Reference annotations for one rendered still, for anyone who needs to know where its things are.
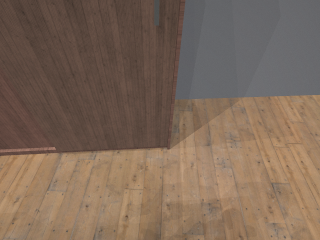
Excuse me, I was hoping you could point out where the wardrobe door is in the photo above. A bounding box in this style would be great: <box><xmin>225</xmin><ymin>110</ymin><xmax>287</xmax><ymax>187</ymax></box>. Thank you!
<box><xmin>0</xmin><ymin>0</ymin><xmax>180</xmax><ymax>152</ymax></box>
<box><xmin>0</xmin><ymin>67</ymin><xmax>54</xmax><ymax>150</ymax></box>

